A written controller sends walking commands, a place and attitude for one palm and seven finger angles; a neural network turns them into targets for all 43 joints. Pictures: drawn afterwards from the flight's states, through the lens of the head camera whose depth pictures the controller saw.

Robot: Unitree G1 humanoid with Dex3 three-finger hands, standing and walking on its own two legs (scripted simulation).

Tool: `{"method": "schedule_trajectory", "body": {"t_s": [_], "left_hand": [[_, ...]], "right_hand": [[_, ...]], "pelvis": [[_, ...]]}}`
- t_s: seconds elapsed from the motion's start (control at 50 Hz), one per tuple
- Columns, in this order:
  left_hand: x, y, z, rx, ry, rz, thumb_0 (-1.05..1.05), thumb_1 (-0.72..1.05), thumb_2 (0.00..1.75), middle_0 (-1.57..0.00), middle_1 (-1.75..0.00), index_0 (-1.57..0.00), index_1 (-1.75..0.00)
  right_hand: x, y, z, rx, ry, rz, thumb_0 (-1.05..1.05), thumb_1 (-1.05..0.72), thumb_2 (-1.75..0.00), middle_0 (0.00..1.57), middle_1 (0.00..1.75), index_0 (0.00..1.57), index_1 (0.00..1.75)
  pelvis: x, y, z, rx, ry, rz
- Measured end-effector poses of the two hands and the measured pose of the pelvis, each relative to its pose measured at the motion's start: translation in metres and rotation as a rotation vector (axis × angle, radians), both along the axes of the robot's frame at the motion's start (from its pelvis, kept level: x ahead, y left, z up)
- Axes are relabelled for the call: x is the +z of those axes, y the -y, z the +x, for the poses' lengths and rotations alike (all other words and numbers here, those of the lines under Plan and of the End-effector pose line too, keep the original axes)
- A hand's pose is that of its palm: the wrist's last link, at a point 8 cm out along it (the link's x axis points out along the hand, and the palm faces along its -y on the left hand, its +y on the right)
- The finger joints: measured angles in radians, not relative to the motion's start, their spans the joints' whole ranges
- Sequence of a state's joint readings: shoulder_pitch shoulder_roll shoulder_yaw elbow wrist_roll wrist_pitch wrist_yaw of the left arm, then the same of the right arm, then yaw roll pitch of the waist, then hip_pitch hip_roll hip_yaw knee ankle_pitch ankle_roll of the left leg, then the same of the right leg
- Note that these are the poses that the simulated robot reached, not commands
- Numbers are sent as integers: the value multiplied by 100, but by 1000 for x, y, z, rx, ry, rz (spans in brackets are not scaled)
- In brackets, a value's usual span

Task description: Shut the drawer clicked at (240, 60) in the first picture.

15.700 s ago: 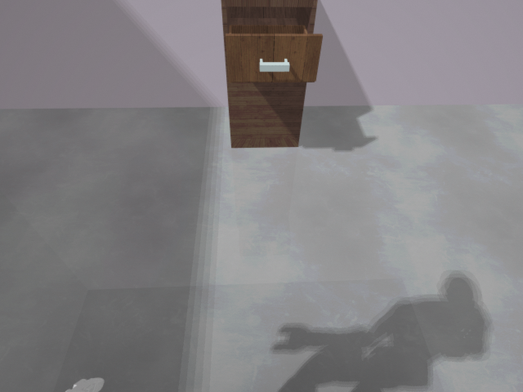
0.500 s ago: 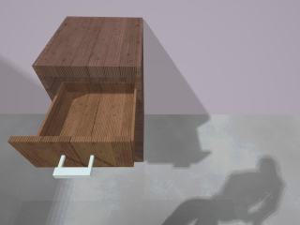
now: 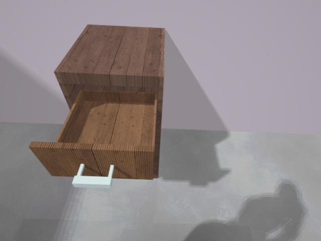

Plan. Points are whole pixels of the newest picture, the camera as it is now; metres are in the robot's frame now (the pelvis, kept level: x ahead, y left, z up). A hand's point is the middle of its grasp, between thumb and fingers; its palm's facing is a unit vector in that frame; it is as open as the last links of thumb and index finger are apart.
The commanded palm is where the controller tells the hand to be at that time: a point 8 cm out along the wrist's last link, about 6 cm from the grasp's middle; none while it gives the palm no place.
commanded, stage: come to a stop and stand still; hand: left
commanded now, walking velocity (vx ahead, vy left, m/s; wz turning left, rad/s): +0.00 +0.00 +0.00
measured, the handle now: (94, 174) +0.32 +0.23 -0.09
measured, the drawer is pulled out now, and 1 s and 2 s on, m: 0.30 0.30 0.30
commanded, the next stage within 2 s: look again from close up in 0.26 s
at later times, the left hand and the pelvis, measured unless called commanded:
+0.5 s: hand out of the picture -0.01 +0.15 -0.18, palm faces +0.03 -0.99 -0.12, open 7.4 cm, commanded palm none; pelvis +0.01 +0.01 +0.00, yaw -1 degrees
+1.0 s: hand out of the picture +0.01 +0.17 -0.17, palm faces +0.08 -0.98 -0.18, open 7.3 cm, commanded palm +0.11 +0.21 -0.07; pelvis +0.01 +0.01 +0.00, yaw -1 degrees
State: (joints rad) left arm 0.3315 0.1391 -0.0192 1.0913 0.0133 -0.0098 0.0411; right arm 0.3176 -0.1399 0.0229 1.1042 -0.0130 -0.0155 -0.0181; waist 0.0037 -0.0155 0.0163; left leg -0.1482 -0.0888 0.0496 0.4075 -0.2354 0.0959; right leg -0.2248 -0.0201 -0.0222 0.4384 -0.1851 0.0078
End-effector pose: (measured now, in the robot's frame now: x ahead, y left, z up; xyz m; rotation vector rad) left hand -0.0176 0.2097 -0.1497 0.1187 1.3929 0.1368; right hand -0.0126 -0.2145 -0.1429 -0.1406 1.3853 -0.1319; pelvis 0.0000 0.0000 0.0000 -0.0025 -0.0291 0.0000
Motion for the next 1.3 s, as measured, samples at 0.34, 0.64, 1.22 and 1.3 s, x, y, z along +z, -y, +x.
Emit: {"method": "schedule_trajectory", "body": {"t_s": [0.34,0.64,1.22,1.3], "left_hand": [[-6,12,-3,7,-30,-48,0,91,90,-20,-30,-20,-30],[-5,6,3,5,-26,-42,0,91,90,-20,-30,-20,-30],[157,3,208,-18,1271,-26,3,96,90,-31,-43,-31,-43],[138,36,200,-85,1423,-213,2,93,90,-39,-51,-39,-51]], "right_hand": [[2,-9,-2,-21,-30,-6,0,-91,-89,20,30,20,30],[2,-17,4,-27,-22,-1,0,-91,-89,20,30,20,30],[34,46,131,78,710,-120,2,-92,-89,20,30,20,30],[58,57,182,148,864,-147,1,-91,-89,20,30,20,30]], "pelvis": [[0,-5,7,-7,4,-4],[1,-9,12,-13,2,-5],[-32,-2,-2,12,-130,10],[-53,13,-5,-4,-179,9]]}}
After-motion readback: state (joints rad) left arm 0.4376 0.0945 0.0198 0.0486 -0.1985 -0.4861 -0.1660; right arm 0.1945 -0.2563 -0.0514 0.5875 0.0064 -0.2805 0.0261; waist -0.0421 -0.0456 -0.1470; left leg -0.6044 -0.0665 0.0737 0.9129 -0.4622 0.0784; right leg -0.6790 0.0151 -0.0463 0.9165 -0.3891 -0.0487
